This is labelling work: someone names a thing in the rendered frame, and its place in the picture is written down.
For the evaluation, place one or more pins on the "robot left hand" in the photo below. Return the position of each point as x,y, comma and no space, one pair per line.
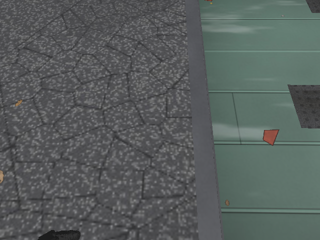
61,235

